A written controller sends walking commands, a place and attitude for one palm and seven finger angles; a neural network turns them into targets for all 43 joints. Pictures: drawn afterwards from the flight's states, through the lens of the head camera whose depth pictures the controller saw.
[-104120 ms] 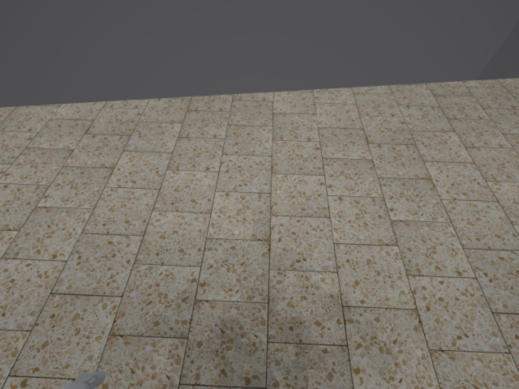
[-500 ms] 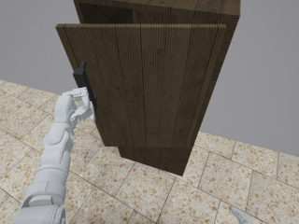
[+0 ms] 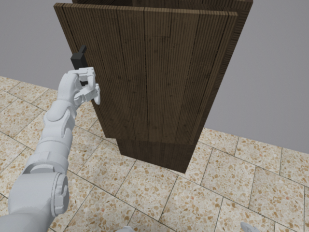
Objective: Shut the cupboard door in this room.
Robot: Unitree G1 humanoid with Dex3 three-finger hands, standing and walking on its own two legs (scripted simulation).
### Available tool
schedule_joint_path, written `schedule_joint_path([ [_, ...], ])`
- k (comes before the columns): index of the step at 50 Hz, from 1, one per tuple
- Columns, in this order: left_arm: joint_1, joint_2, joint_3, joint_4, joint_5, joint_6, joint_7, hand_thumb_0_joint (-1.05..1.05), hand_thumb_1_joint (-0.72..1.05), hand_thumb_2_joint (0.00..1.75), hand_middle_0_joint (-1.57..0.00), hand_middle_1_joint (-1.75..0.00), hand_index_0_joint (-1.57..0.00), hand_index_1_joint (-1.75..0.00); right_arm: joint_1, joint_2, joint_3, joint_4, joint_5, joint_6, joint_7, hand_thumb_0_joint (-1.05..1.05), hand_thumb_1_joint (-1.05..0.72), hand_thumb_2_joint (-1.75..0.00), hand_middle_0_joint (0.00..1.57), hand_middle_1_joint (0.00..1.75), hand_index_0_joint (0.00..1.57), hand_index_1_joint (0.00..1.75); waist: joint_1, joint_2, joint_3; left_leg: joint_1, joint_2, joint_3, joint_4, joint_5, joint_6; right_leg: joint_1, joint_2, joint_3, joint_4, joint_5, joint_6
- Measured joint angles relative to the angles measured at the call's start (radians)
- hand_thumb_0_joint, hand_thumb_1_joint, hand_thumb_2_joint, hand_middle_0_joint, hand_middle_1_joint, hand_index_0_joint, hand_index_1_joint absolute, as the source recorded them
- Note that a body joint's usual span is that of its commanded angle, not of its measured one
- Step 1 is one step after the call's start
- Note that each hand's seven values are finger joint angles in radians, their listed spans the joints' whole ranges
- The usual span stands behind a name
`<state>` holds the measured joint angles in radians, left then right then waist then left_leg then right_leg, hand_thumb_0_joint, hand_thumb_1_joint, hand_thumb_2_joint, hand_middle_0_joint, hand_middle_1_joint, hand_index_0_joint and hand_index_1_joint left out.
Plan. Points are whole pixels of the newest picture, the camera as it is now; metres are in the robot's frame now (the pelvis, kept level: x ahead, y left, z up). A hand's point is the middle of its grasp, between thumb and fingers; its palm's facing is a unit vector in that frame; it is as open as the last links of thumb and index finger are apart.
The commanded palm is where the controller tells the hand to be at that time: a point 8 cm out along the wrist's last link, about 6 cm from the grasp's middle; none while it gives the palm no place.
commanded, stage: push the door shut along its arc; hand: left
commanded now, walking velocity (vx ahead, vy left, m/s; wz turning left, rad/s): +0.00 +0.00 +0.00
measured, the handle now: (88, 73) +0.52 +0.19 +0.11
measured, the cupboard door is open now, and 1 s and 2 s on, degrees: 12 2 0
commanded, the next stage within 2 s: pull the fist back off the door in 1.28 s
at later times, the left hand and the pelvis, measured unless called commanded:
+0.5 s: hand (109, 75) +0.50 +0.12 +0.12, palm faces -0.23 -0.97 +0.00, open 3.1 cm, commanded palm +0.50 +0.18 +0.11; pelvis +0.00 +0.00 -0.01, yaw -1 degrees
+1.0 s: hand (122, 63) +0.55 +0.09 +0.13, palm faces -0.35 -0.94 +0.01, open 3.0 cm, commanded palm +0.56 +0.14 +0.11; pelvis +0.01 +0.00 -0.02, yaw -2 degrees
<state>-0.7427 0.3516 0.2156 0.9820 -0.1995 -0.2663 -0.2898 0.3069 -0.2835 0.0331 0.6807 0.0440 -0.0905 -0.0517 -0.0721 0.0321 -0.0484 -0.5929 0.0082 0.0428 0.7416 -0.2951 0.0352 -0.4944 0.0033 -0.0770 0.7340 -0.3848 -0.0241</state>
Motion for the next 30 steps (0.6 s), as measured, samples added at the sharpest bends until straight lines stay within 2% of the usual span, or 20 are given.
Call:
schedule_joint_path([
  [12, -0.114, 0.067, 0.039, 0.128, 0.013, -0.028, -0.054, 0.02, 0.90, 0.90, -1.30, -1.50, -1.30, -1.50, 0.064, -0.016, -0.014, 0.018, -0.008, 0.013, 0.005, 0.01, -0.91, -0.90, 0.20, 0.30, 0.20, 0.30, -0.050, 0.003, -0.013, -0.078, 0.011, 0.008, 0.040, -0.015, 0.002, -0.079, 0.008, 0.009, 0.034, -0.007, 0.001],
  [22, -0.199, 0.092, 0.058, 0.199, 0.034, -0.021, -0.081, 0.02, 0.90, 0.90, -1.30, -1.50, -1.30, -1.50, 0.081, -0.017, -0.014, 0.018, -0.015, 0.021, 0.012, 0.01, -0.91, -0.90, 0.20, 0.30, 0.20, 0.30, -0.084, 0.006, -0.026, -0.127, 0.019, 0.008, 0.066, -0.027, 0.001, -0.127, 0.016, 0.011, 0.053, -0.013, 0.000],
  [30, -0.262, 0.114, 0.051, 0.240, 0.047, -0.017, -0.104, 0.02, 0.90, 0.90, -1.30, -1.50, -1.30, -1.50, 0.082, -0.015, -0.011, 0.012, -0.020, 0.025, 0.018, 0.01, -0.91, -0.90, 0.20, 0.30, 0.20, 0.30, -0.098, 0.011, -0.031, -0.164, 0.023, 0.004, 0.088, -0.035, 0.000, -0.160, 0.019, 0.007, 0.069, -0.021, -0.002],
])
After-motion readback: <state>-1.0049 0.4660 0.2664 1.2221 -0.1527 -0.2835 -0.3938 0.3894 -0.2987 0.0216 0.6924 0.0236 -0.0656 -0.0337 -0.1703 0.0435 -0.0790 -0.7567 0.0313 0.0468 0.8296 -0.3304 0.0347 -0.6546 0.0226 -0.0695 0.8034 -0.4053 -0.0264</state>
